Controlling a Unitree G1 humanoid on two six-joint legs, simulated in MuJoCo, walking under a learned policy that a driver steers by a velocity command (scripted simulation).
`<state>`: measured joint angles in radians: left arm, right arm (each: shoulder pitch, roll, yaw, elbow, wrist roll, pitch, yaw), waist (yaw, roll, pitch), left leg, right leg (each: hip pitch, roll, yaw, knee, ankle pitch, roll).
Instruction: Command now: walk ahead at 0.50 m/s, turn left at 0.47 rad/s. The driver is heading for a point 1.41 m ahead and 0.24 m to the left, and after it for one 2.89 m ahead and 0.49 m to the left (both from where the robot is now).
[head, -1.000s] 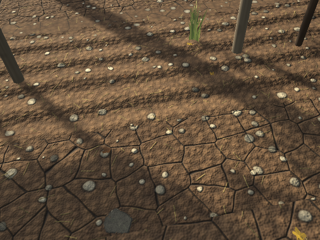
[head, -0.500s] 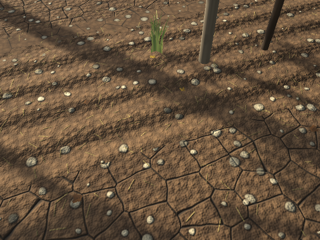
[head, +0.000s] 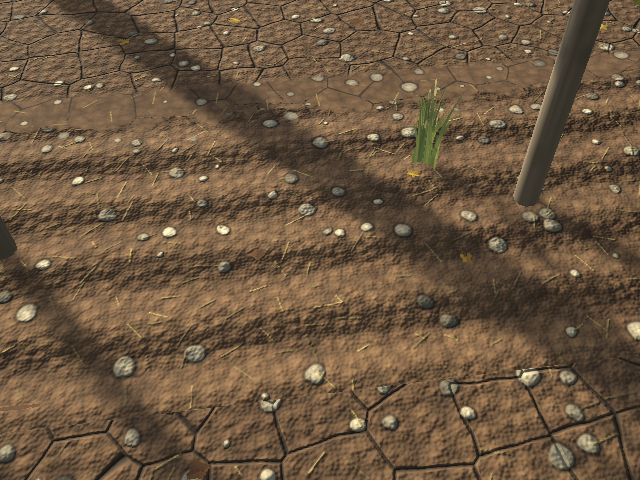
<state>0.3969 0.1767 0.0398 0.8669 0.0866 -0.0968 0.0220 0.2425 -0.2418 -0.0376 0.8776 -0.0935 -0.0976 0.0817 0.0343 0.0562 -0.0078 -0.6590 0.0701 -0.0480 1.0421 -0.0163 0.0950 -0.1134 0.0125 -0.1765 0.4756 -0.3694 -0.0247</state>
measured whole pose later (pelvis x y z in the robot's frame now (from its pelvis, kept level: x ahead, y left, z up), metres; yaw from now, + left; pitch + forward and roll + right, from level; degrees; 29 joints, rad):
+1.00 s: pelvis +0.54 +0.09 -0.17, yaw +27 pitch +4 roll +0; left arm 0.42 0.22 0.08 0.90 -0.02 -0.08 0.01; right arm 0.08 -0.25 -0.08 0.78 0.01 -0.06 0.00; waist 0.08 0.04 -0.03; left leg -0.65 0.05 -0.05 0.68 -0.05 0.02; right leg -0.14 0.00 -0.02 0.32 -0.24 -0.03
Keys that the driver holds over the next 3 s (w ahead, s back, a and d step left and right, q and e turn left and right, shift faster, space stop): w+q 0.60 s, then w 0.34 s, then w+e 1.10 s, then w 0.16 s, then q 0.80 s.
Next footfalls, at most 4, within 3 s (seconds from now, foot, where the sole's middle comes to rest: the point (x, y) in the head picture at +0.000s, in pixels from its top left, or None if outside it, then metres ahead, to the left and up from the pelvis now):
0.28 left None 0.34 0.16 -0.95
0.68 right None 0.57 -0.01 -0.95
1.14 left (215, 440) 0.68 0.32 -0.95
1.64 right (295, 320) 1.04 0.15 -0.95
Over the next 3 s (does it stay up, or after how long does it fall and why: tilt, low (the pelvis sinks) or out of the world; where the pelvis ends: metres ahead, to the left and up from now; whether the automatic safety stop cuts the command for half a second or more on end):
stays up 1.33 0.24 -0.18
